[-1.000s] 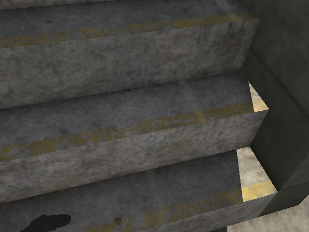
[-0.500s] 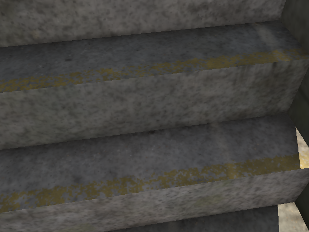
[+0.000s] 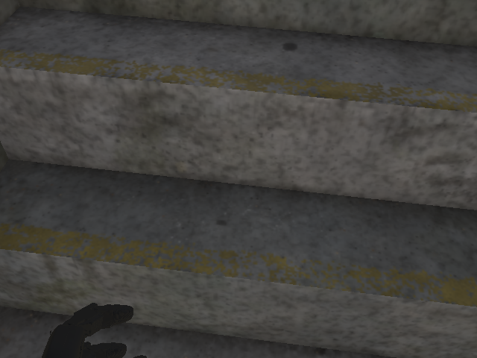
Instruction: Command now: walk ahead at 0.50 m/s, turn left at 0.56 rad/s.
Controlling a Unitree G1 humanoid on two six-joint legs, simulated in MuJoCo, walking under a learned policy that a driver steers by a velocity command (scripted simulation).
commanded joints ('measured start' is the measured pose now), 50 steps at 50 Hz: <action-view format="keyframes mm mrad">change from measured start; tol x32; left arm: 1 82 -109 -54 -66 -14 34 54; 13 -122 -140 -141 -278 -26 1 7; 18 544 163 19 98 38 17 -10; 50 -237 47 -9 -82 -24 -23 13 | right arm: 1 -107 -4 9 -17 13 -59 18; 16 320 -153 -32 99 79 -32 -9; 21 -325 67 31 -195 51 -65 91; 50 375 -51 38 -15 -5 34 19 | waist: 1 108 47 166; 15 228 303 -279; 18 174 -331 -516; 26 -170 -15 3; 50 -234 -79 -117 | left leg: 1 -126 88 -148 -524 208 92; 11 298 295 -229 -965 279 169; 16 368 269 -33 -582 1995 210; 20 -95 -69 -215 606 540 179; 27 -358 -37 -135 939 580 58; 45 -308 80 10 624 510 -64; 50 256 59 232 -231 519 69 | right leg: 1 -107 8 -115 9 20 34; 6 -554 15 5 571 -169 4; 11 -389 -69 -185 -9 -90 50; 14 444 58 -329 -541 -578 -35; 19 794 -132 755 -1582 -1058 -204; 25 128 -124 274 -1405 -765 -74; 40 414 -293 282 -1589 -750 -180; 50 40 -182 -132 -1249 -650 16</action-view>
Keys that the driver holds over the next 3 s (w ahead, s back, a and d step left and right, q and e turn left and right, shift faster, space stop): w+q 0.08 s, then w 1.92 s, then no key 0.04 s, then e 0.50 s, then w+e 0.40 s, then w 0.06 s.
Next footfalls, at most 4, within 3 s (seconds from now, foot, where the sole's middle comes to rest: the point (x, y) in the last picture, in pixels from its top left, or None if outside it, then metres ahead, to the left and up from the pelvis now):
0.34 right None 0.34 -0.15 -0.46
1.10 left None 0.05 0.06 -0.71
1.52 right None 0.09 -0.14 -0.71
2.06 left None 0.15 0.20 -0.71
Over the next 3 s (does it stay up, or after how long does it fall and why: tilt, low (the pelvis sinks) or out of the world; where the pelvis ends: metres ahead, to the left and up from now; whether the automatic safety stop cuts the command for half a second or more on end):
stays up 0.21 -0.01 0.23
